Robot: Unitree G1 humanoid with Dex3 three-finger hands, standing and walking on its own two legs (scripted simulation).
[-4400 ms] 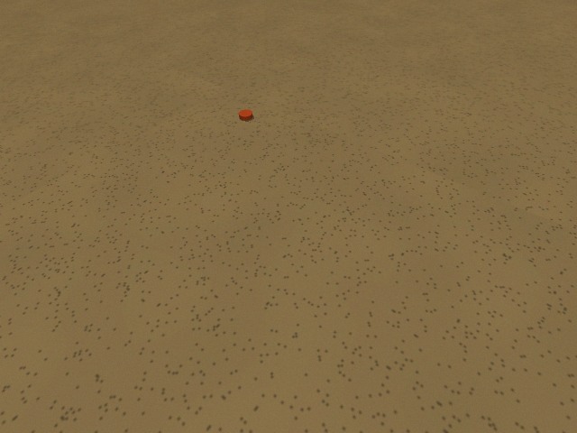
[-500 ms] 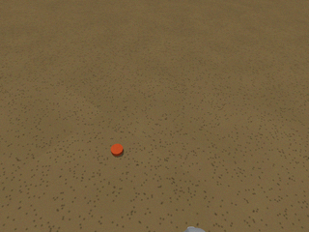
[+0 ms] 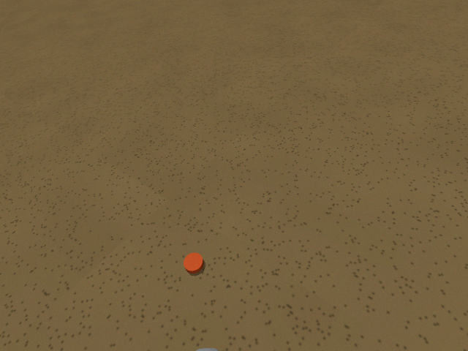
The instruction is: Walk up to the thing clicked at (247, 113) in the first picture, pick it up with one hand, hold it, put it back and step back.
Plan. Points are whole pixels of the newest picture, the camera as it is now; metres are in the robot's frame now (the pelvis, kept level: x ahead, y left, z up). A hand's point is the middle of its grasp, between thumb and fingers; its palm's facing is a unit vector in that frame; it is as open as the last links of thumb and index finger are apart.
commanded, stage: walk up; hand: left
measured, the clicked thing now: (193, 263) +0.66 +0.32 -0.76
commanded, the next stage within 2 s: none
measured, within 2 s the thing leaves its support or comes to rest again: neither
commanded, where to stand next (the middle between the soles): +0.27 +0.08 m, yaw -1 degrees
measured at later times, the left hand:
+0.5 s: hand out of the picture +0.18 +0.37 -0.16, palm faces -0.07 -0.94 -0.34, open 7.4 cm
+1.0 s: hand (113, 287) +0.30 +0.33 -0.14, palm faces -0.05 -0.92 -0.39, open 7.4 cm
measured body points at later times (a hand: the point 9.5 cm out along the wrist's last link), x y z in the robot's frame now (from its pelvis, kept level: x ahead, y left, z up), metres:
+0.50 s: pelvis +0.13 +0.09 +0.00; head +0.14 +0.12 +0.45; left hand +0.18 +0.41 -0.13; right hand +0.15 -0.22 -0.09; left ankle +0.16 +0.19 -0.74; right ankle +0.19 -0.06 -0.67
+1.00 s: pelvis +0.20 +0.07 -0.01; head +0.22 +0.06 +0.44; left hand +0.30 +0.38 -0.11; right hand +0.26 -0.24 -0.14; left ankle +0.24 +0.22 -0.71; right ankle +0.26 -0.03 -0.74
